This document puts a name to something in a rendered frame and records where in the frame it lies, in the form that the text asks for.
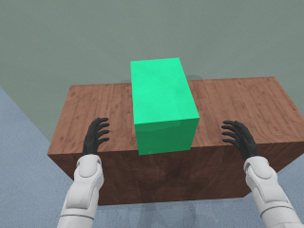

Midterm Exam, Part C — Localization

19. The carton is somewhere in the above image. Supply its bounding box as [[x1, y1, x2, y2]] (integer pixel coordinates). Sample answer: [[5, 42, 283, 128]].
[[130, 58, 200, 156]]

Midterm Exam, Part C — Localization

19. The left robot hand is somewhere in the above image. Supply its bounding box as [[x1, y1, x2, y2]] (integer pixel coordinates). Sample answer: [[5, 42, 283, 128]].
[[82, 118, 110, 156]]

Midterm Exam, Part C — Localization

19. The right robot hand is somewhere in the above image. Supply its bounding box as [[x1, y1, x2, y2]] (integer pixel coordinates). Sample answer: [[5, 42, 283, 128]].
[[221, 120, 260, 161]]

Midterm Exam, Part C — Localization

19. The pedestal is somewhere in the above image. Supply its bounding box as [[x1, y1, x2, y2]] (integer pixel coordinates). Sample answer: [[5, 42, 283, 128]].
[[47, 76, 304, 206]]

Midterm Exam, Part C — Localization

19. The robot right forearm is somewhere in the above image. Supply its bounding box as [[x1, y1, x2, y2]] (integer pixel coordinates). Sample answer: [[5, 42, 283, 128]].
[[243, 156, 304, 228]]

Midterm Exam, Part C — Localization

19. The robot left forearm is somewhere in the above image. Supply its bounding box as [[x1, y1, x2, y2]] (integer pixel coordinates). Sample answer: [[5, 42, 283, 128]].
[[57, 154, 105, 228]]

